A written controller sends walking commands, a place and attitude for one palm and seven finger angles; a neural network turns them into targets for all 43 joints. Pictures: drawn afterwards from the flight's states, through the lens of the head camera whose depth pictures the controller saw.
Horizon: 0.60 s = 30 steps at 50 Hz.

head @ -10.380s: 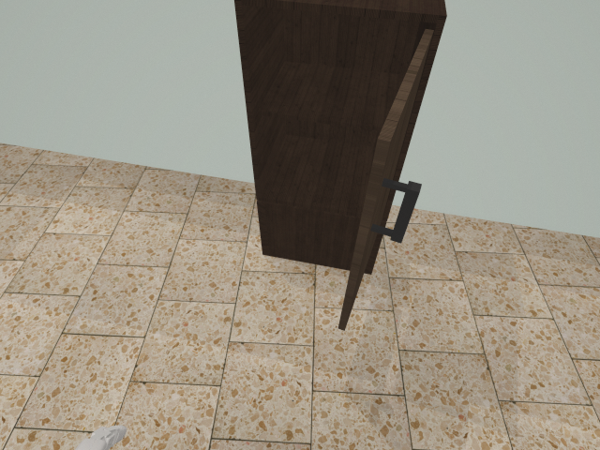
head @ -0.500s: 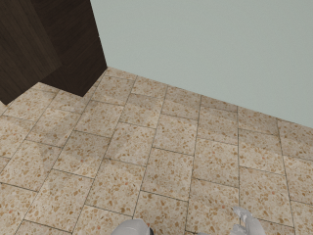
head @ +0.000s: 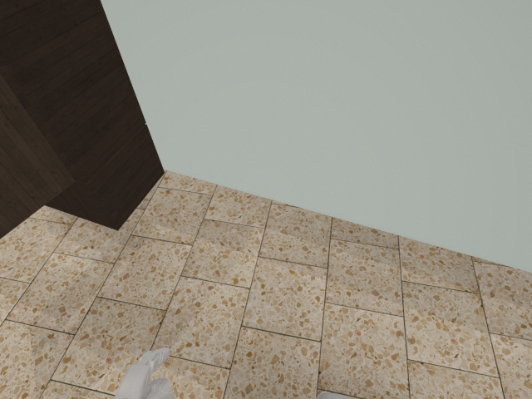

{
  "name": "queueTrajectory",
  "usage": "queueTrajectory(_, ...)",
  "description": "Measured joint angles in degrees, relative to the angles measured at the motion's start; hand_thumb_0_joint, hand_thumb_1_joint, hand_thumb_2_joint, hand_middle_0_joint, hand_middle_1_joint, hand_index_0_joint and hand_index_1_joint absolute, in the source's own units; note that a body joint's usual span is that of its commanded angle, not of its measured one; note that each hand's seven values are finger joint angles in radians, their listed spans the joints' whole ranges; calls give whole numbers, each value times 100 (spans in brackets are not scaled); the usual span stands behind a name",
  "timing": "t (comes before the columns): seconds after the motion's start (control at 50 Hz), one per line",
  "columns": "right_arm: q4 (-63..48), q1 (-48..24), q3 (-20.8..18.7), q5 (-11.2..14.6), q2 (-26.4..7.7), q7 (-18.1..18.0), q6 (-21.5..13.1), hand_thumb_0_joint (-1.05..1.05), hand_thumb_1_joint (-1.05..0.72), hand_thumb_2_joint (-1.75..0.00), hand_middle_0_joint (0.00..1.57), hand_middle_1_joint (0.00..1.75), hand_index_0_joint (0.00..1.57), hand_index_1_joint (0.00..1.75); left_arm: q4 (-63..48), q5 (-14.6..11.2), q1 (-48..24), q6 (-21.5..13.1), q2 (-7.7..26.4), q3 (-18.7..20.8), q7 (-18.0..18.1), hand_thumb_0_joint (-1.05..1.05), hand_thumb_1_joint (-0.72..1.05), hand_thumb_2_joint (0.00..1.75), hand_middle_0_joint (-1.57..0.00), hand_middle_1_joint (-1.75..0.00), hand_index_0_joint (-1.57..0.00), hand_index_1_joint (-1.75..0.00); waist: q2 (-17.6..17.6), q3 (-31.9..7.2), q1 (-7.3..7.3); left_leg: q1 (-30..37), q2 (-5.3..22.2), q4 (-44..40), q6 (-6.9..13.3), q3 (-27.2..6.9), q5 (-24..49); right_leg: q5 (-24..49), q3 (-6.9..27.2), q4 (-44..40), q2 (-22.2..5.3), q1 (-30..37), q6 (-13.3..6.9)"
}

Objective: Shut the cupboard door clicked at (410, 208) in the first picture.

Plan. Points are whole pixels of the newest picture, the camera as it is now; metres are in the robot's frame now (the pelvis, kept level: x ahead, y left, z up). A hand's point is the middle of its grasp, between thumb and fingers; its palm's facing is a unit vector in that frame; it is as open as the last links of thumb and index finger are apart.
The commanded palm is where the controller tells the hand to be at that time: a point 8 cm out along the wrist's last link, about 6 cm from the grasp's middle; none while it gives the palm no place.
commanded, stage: walk to a spot facing it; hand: left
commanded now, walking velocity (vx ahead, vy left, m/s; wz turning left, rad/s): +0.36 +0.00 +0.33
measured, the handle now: out of the picture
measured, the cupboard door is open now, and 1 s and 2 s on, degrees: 80 80 80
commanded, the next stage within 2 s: turn to face it in 0.52 s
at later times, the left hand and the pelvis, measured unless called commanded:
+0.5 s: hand out of the picture +0.06 +0.21 -0.18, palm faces +0.30 -0.95 -0.13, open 7.4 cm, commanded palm none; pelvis +0.18 +0.07 +0.00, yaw +11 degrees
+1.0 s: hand (128, 272) +0.38 +0.30 -0.14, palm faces +0.30 -0.93 -0.22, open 7.4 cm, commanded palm none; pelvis +0.31 +0.08 +0.01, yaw +19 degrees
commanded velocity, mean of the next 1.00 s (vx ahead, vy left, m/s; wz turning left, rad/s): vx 0.18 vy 0.00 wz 0.37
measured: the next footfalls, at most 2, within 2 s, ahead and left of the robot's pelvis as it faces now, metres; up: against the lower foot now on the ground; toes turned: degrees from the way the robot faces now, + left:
left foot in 0.44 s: +0.27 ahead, +0.17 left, +0.00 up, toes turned +19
right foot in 1.00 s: +0.43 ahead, +0.00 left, +0.00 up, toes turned +13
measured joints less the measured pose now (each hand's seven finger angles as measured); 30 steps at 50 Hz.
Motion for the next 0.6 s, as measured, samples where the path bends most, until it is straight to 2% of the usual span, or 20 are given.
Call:
queueTrajectory(0.04,41,-52,-37,-19,0,36,64,1,-91,-89,19,30,20,30,89,-23,212,-11,-43,-2,33,0,90,90,-20,-30,-20,-30,17,-3,83,-689,137,1162,2,94,296,-193,-90,-138,-5,325,10)
queueTrajectory(0.1,-64,-281,-92,-74,-33,77,182,1,-91,-89,19,30,20,30,311,-49,619,43,-86,79,144,0,91,90,-20,-30,-20,-30,48,-80,126,-1549,447,1533,-85,167,865,-192,-233,-559,4,783,67)
queueTrajectory(0.16,-245,-558,-140,-106,-36,124,252,1,-91,-89,19,30,20,30,549,-27,992,81,36,153,203,-1,94,90,-20,-30,-20,-30,40,-183,159,-2139,696,1175,-209,193,1326,-196,-383,-944,15,1143,84)
queueTrajectory(0.22,-409,-840,-165,-116,-35,189,273,1,-91,-89,19,30,19,30,773,-14,1329,107,106,152,195,-1,94,90,-20,-30,-20,-30,3,-260,213,-2399,862,535,-305,288,1715,-234,-530,-1248,14,1451,142)
queueTrajectory(0.3,-549,-1218,-157,-105,-55,282,249,1,-91,-90,19,30,19,30,956,-6,1666,85,105,112,182,0,93,90,-20,-30,-20,-30,-51,-268,402,-2269,921,-627,-318,478,1912,-402,-737,-1431,-20,1781,288)
queueTrajectory(0.38,-668,-1602,-130,-102,-101,328,208,1,-91,-90,19,30,19,30,1054,17,1941,85,55,82,177,0,92,90,-20,-29,-19,-30,-121,-202,662,-1853,813,-1448,-200,679,1605,-756,-929,-1287,-136,2022,526)
queueTrajectory(0.42,-763,-1746,-113,-116,-123,328,129,1,-91,-90,19,30,19,30,1112,14,2098,110,36,75,167,0,91,90,-20,-30,-20,-30,-212,-186,739,-1478,665,-1879,-107,807,1453,-1085,-971,-918,-317,2038,688)
queueTrajectory(0.44,-822,-1812,-110,-132,-137,315,57,1,-91,-90,19,30,19,30,1154,1,2156,138,22,74,154,1,91,90,-20,-30,-20,-30,-267,-164,733,-1350,566,-2006,-11,844,1569,-1303,-950,-453,-476,1915,699)
queueTrajectory(0.46,-869,-1889,-110,-137,-134,283,-21,1,-91,-90,19,30,19,30,1196,-26,2132,202,11,70,135,1,91,90,-20,-30,-20,-30,-323,-103,718,-1378,474,-1819,91,866,1502,-1511,-726,338,-584,1633,659)
queueTrajectory(0.5,-913,-1979,-63,-99,-107,190,-117,0,-91,-90,19,30,19,30,1220,-53,2014,326,-2,36,118,1,91,90,-20,-30,-20,-30,-345,6,728,-1224,387,-1684,224,916,1241,-1709,-113,1991,-498,931,551)
queueTrajectory(0.52,-908,-1977,-35,-85,-82,142,-137,0,-91,-89,19,30,19,30,1219,-60,1943,353,-7,31,116,1,91,90,-20,-30,-20,-30,-333,8,719,-1077,358,-1783,255,939,1183,-1637,51,2594,-440,597,513)
queueTrajectory(0.56,-857,-1905,12,-65,-4,68,-164,0,-91,-89,19,30,20,30,1191,-51,1760,361,4,42,107,1,91,90,-20,-30,-19,-30,-320,-30,681,-733,296,-2144,219,972,1237,-1326,183,3219,-402,28,495)
queueTrajectory(0.6,-775,-1769,46,-43,87,19,-195,0,-91,-89,19,30,20,30,1097,-28,1542,370,27,67,109,1,91,90,-20,-30,-19,-30,-322,-76,642,-386,216,-2561,259,992,1325,-976,253,3295,-410,-410,510)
